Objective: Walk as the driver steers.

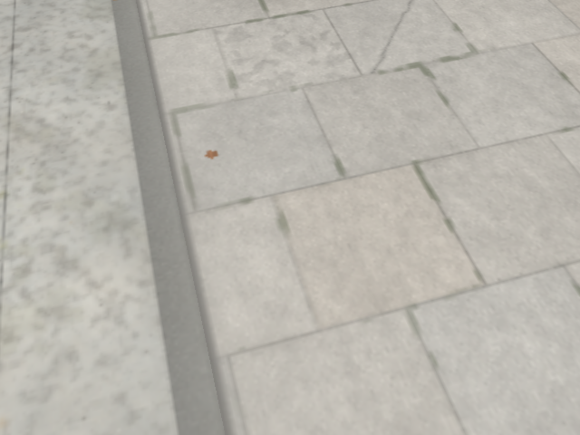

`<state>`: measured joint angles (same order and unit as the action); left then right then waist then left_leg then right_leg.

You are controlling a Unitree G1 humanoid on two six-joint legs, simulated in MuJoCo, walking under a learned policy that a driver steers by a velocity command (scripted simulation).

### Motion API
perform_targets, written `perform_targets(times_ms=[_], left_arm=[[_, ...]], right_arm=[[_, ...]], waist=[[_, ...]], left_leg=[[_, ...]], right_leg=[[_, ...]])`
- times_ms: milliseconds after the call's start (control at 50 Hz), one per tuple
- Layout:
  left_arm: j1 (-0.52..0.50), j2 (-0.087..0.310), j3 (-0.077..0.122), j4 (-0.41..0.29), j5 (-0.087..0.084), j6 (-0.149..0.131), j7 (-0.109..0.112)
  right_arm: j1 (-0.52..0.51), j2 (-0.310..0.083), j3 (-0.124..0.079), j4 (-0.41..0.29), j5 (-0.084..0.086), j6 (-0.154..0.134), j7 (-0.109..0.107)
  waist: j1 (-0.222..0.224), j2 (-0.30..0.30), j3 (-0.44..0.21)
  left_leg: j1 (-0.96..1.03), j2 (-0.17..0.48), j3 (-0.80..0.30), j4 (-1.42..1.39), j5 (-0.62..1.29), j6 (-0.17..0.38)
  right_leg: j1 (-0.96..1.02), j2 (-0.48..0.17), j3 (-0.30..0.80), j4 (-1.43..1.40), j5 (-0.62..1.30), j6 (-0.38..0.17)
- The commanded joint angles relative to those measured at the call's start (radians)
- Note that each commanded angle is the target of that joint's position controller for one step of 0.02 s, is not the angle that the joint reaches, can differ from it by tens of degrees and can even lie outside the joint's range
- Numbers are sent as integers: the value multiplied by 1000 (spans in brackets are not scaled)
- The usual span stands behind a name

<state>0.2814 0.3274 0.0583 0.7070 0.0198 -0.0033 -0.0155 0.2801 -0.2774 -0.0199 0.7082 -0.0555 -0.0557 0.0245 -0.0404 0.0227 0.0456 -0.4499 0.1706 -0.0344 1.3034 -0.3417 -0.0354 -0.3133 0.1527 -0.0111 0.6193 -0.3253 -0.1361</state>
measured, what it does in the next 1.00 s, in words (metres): walks ahead, turning right: left foot, then right foot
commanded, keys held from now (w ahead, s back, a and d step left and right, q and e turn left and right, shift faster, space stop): w+e+shift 0.18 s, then e+shift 0.58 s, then w+e+shift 0.24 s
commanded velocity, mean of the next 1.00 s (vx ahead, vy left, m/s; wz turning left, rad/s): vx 0.49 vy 0.00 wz -1.00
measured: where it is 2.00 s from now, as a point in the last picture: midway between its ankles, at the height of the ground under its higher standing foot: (460, 300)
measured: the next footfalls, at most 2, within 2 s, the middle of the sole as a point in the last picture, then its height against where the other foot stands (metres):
left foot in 0.28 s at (272, 402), level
right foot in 0.70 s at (395, 366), level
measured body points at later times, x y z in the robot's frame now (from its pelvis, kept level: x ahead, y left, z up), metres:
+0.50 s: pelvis +0.41 -0.01 +0.02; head +0.47 -0.06 +0.46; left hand +0.72 +0.16 -0.06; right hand +0.39 -0.33 -0.09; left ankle +0.49 +0.07 -0.72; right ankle +0.38 -0.12 -0.64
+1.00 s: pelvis +0.61 -0.13 +0.02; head +0.61 -0.17 +0.47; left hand +0.92 -0.05 -0.05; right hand +0.54 -0.48 -0.05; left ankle +0.81 -0.08 -0.68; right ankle +0.57 -0.20 -0.72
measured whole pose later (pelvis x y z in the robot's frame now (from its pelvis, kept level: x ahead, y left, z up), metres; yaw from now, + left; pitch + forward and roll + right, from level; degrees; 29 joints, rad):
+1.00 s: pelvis +0.61 -0.13 +0.02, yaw -57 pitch +2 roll +3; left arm 0.29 0.32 0.08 0.60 0.01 0.01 -0.01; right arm -0.01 -0.31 -0.07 0.65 -0.02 -0.04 0.02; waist 0.07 0.01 0.04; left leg -0.48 0.00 -0.13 0.72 -0.32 -0.06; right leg -0.30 0.14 0.24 0.46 -0.17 -0.10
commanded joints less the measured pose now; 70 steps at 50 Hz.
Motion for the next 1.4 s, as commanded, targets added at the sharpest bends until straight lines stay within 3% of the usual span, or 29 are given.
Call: perform_targets(times_ms=[20, 100, 200, 240, 280, 300, 320, 340, 380, 460, 560, 640, 680, 700, 720, 740, 800, 860, 960, 980, 1000, 1040, 1060, 1080, 1120, 1140, 1200, 1260, 1400], left_arm=[[49, 142, 36, -47, -18, -44, 13], [93, 151, 37, -22, -8, -70, 5], [120, 193, 54, 28, -33, -79, 15], [108, 239, 66, 38, -30, -73, 22], [15, 204, 60, 18, -28, -82, 15], [41, 15, 19, -8, -20, -78, 24], [257, 3, -10, -46, -87, -61, 24], [167, 130, 17, -33, -84, -35, 32], [14, 170, 40, -68, -72, 5, 36], [-21, 43, 21, -133, -75, 42, 30], [-63, 54, 25, -132, -49, 49, -14], [-76, 141, 72, -139, -51, 58, -37], [75, 193, 115, -102, -56, 49, -21], [103, 249, 134, -98, -66, 38, 4], [-4, 346, 136, -168, -27, 32, 9], [-28, 303, 124, -215, -5, 4, -11], [-79, 183, 87, -199, -76, -22, -6], [-118, 183, 82, -219, -49, -20, 26], [-65, 177, 81, -196, -55, -8, 45], [-46, 226, 87, -158, 40, 10, -3], [-48, 195, 84, -168, 40, 14, -30], [-69, 175, 75, -170, 25, 15, -52], [-56, 108, 57, -185, -109, 8, 1], [-87, 96, 44, -182, -99, 5, 22], [-77, -12, 16, -223, -45, -3, 41], [-66, 78, 33, -270, -46, -14, 33], [-88, 155, 72, -217, -47, 15, 31], [-128, 76, 49, -235, -47, 18, 18], [-219, 39, 32, -229, -50, 24, -30]], right_arm=[[-3, -132, -27, -87, -21, 22, 3], [-255, -104, -9, -172, 1, 24, 8], [-322, -104, -1, -190, 22, 5, 10], [-154, -158, -24, -144, 22, -1, -19], [201, -244, -62, -65, 20, -15, -57], [321, -292, -68, -36, -9, -22, -67], [177, -255, -61, -96, 17, -47, -48], [24, -161, -54, -167, 21, -37, -53], [-62, -96, -41, -149, 27, -31, -51], [-172, -102, -55, -94, 56, -36, -53], [-268, -188, -89, -77, 79, -18, -52], [-283, -220, -106, -74, 110, 9, -45], [-287, -197, -104, -77, 117, 34, -40], [-213, -132, -88, -80, 87, 41, -32], [-151, -99, -72, -126, 49, 36, -29], [-169, -173, -77, -129, 61, 21, -23], [-244, -182, -85, -118, 58, -5, -28], [-280, -156, -85, -111, 58, -12, -11], [-330, -85, -69, -118, 70, -30, -2], [-250, -78, -46, -81, 0, 29, -2], [-259, -92, -53, -94, 10, 48, -7], [-243, -108, -52, -108, 34, 47, -17], [-247, -113, -77, -126, 106, -5, -22], [-166, -125, -86, -92, 111, -28, -29], [16, -237, -108, -78, 38, -33, -40], [-41, -262, -121, -76, 31, -37, -35], [-153, -126, -84, -102, 54, -9, -53], [-140, -141, -87, -65, 47, -2, -63], [-142, -214, -104, -23, 77, 39, -58]], waist=[[6, -60, -12], [52, -54, 102], [80, -59, 37], [14, -66, -84], [-174, -73, -243], [-148, 225, -330], [13, 502, -584], [-27, 315, -480], [-7, 43, -231], [67, 102, -24], [78, 51, -94], [107, 43, -100], [191, -15, -144], [162, -227, -93], [39, -386, -198], [86, -242, -371], [40, -20, -186], [31, -70, -139], [69, -120, -99], [79, -225, -109], [86, -206, -86], [65, -176, -66], [33, -76, -40], [-15, -59, -61], [-32, 111, -162], [34, 223, -81], [28, 110, 24], [19, 115, 13], [-1, 89, -53]], left_leg=[[-242, 6, 13, -80, -42, -22], [-252, -52, 68, -384, 179, -45], [-21, -149, 54, -708, 426, 20], [251, -230, 54, -744, 363, 42], [666, -107, -9, -770, 419, 51], [886, 218, -234, -684, 837, 74], [1045, 336, -679, -819, 721, 226], [890, 276, -521, -868, 644, 221], [604, 188, -239, -882, 724, 195], [280, 128, 34, -1029, 701, 206], [316, 104, 227, -1003, 732, 192], [366, 109, 282, -850, 815, 145], [305, 69, 310, -559, 784, 97], [102, -35, 294, -298, 151, 37], [-228, -233, 199, 57, -383, -35], [-266, -230, -68, 116, -322, -20], [-240, -134, -119, -134, -103, 27], [-88, -166, -83, -358, -11, 16], [17, -227, -67, -618, 50, -26], [44, -200, 6, -590, 37, -39], [75, -208, 9, -614, 30, -48], [196, -224, 1, -702, 27, -43], [278, -215, -84, -834, 108, -24], [388, -176, -78, -929, 165, -3], [640, 189, -494, -1000, 9, 142], [541, 315, -697, -1072, -124, 230], [423, 125, -307, -1061, 72, 158], [381, 60, -35, -1032, 596, 162], [441, 56, 189, -960, 759, 147]], right_leg=[[135, -214, 388, -378, 92, -182], [34, -159, 376, -469, 270, -176], [178, -189, 385, -409, 737, -97], [226, -160, 388, -169, 1084, -13], [74, -84, 364, 292, 918, 57], [-144, 41, 230, 713, -268, 71], [-303, 19, 290, 943, -305, 118], [-299, -83, 225, 907, -201, 144], [-308, -166, 141, 868, -123, 184], [-265, -263, 76, 581, -87, 188], [-106, -253, -7, 191, 262, 150], [1, -189, -94, 80, 224, 79], [203, -112, -117, -41, 250, 7], [326, -161, 73, -136, 647, -60], [501, -377, 588, -158, 689, -302], [514, -480, 812, -306, 383, -348], [285, -366, 639, -365, -157, -181], [121, -269, 559, -405, -247, -140], [36, -199, 526, -358, -218, -120], [12, -151, 481, -349, -230, -99], [-36, -136, 498, -345, -244, -93], [-131, -133, 546, -310, -259, -76], [-148, -163, 601, -231, -278, -65], [-189, -138, 552, -127, -277, -24], [-479, 21, 252, 394, -370, 75], [-588, -115, 212, 468, -259, 106], [-542, -208, 137, 601, -73, 175], [-492, -236, 55, 567, 38, 198], [-257, -202, -67, 136, 224, 162]])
